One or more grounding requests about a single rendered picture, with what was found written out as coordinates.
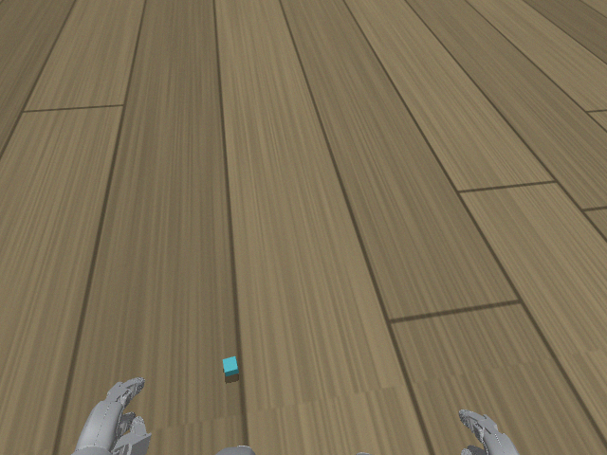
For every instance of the right robot hand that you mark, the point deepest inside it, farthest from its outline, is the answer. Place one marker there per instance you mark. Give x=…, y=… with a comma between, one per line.
x=486, y=431

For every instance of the left robot hand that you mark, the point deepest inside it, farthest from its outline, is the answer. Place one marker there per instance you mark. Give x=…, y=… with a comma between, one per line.
x=105, y=424

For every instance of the cube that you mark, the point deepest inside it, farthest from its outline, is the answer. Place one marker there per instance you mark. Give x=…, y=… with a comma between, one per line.
x=230, y=366

